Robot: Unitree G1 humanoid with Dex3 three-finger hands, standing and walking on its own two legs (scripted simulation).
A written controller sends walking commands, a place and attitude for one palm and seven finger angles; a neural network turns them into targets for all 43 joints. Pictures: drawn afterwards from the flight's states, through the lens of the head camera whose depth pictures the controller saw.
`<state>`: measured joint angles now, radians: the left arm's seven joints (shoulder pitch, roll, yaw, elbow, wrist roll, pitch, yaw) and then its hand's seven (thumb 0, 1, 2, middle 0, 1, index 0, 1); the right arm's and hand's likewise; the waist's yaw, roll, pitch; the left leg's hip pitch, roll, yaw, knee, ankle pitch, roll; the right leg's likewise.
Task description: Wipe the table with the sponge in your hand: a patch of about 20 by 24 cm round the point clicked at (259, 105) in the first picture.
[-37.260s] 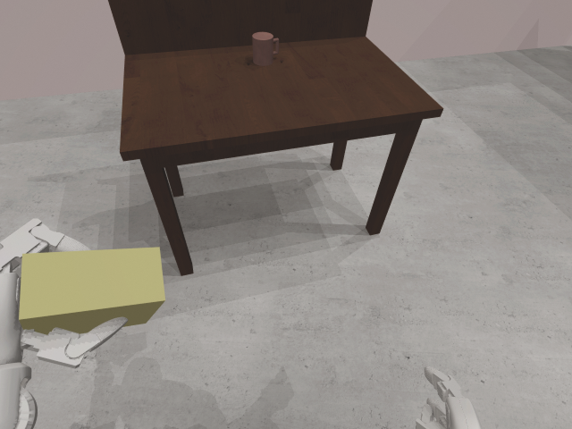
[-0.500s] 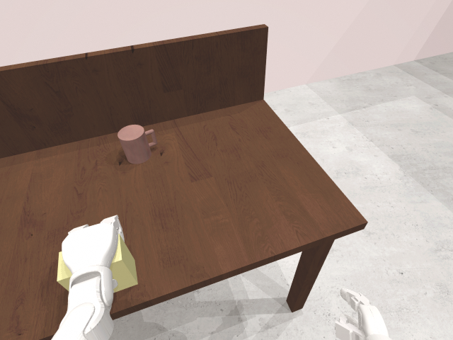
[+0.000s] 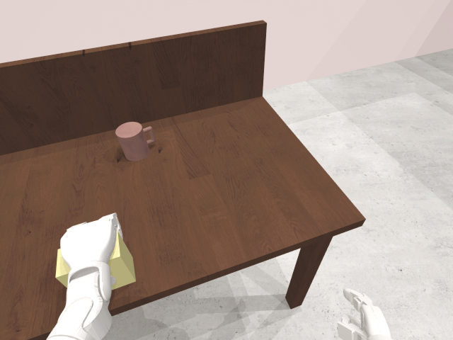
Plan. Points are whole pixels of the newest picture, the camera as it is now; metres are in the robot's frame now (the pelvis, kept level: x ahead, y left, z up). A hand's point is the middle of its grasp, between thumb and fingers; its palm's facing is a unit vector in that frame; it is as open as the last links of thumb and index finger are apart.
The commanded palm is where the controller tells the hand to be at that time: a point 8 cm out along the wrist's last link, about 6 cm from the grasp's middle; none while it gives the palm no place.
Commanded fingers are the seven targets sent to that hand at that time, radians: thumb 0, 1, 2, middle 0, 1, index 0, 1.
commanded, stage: wipe back along the middle lane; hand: left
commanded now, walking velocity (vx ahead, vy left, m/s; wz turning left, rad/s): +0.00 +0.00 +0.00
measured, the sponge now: (103, 271) +0.24 +0.29 -0.05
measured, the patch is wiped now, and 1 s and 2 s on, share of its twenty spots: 0.65 0.65 0.65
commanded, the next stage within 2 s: slide across to the third lane in 0.24 s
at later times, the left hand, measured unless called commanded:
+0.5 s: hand (102, 255) +0.25 +0.28 +0.00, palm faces -0.05 -0.03 -1.00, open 9.8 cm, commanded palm +0.22 +0.24 +0.04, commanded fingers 0.00 0.10 1.30 -1.20 -1.60 -1.20 -1.60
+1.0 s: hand (120, 253) +0.26 +0.25 +0.00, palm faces -0.05 -0.03 -1.00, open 9.8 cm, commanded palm +0.23 +0.19 +0.04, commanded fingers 0.00 0.10 1.30 -1.20 -1.60 -1.20 -1.60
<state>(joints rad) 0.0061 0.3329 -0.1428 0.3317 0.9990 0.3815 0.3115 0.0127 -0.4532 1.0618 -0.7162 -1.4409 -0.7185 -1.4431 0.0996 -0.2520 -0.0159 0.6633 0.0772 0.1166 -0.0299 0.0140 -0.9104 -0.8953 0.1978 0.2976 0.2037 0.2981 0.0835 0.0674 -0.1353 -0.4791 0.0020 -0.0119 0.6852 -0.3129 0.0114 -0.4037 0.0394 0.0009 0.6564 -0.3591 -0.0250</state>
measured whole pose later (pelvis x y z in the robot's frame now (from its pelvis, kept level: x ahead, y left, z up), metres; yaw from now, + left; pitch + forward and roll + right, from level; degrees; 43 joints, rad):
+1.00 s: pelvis -0.01 +0.00 +0.00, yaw +2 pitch +4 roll -1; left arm -0.11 0.27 -0.32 0.38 1.01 0.46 0.30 0.01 -0.47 1.07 -0.73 -1.43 -0.74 -1.43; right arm 0.03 -0.22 -0.01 0.67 0.08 0.14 0.00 0.01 -0.91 -0.90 0.20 0.30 0.20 0.30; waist 0.12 0.08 -0.12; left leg -0.46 -0.02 -0.04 0.68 -0.30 0.01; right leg -0.37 0.02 -0.02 0.65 -0.36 -0.02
